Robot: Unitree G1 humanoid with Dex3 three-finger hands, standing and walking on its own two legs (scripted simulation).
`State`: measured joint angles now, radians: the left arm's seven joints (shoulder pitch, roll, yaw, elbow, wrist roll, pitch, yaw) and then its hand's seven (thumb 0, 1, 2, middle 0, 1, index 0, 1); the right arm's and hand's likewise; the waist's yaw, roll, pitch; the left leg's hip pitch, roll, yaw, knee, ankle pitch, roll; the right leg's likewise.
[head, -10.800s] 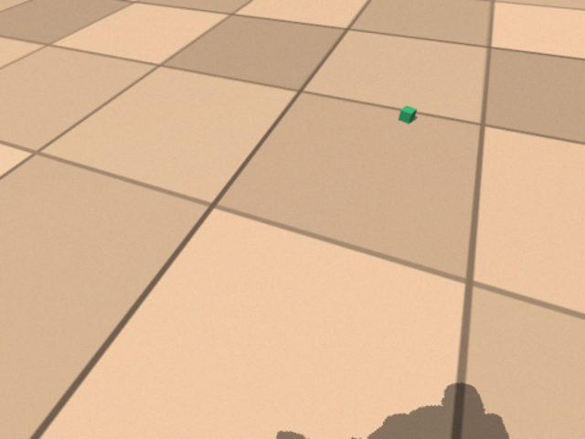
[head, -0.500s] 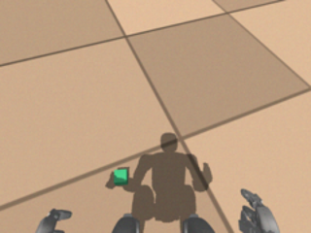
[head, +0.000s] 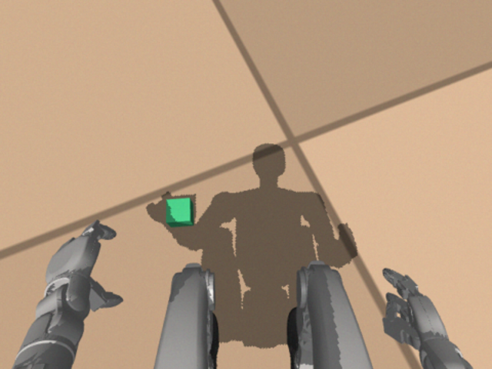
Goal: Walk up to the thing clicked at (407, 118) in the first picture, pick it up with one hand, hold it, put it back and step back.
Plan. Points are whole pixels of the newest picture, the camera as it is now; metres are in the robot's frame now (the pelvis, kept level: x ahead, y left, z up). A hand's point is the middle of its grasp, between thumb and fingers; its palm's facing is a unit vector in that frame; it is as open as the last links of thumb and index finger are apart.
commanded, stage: rise first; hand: left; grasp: from above
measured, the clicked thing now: (180, 212) +0.48 +0.21 -0.48
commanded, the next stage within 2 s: none
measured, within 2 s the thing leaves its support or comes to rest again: neither
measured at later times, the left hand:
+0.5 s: hand (125, 235) +0.37 +0.29 -0.28, palm faces -0.46 -0.14 -0.88, open 13.1 cm
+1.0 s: hand (137, 222) +0.41 +0.29 -0.33, palm faces -0.45 -0.02 -0.89, open 12.8 cm
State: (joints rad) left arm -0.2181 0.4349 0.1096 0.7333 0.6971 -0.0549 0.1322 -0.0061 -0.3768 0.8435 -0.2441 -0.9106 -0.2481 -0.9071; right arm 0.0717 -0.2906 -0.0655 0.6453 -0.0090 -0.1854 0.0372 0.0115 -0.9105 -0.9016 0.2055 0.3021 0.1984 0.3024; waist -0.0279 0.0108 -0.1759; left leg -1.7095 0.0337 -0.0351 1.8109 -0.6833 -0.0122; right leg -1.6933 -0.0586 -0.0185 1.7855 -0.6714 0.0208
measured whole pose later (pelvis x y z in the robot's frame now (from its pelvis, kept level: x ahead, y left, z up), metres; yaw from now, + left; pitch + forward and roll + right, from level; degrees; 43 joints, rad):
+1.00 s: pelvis -0.03 +0.01 -0.17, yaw -4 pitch +34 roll -7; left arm -0.85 0.69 0.12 1.37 1.27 -0.23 0.41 0.00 -0.30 0.81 -0.27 -0.84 -0.29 -0.82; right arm 0.13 -0.26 -0.01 0.76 -0.13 -0.06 0.12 0.01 -0.91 -0.90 0.21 0.30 0.20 0.30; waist -0.18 -0.01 -0.08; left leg -2.26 0.02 -0.11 2.34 -0.68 0.00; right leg -2.20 -0.04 -0.04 2.26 -0.66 0.04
